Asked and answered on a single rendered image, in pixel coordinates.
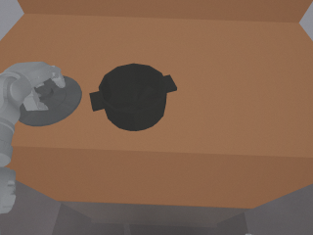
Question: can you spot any knob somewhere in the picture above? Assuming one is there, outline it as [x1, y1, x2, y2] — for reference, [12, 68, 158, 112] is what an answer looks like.
[35, 85, 54, 101]

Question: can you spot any robot left forearm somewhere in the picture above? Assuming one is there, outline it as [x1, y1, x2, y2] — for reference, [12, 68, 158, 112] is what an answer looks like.
[0, 70, 32, 167]

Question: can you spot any table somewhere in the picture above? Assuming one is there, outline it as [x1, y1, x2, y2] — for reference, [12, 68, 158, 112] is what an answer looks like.
[0, 0, 313, 209]

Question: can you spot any lid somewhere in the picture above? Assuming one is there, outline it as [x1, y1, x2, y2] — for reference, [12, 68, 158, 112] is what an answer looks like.
[19, 75, 82, 127]

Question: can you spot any robot left hand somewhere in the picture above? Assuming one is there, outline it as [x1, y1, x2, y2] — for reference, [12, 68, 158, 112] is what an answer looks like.
[4, 62, 66, 112]

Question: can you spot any left robot upper arm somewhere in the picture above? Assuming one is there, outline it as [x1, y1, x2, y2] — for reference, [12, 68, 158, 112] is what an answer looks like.
[0, 166, 17, 235]

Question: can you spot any pot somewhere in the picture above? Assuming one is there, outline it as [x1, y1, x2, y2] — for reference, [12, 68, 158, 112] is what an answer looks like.
[89, 63, 177, 131]

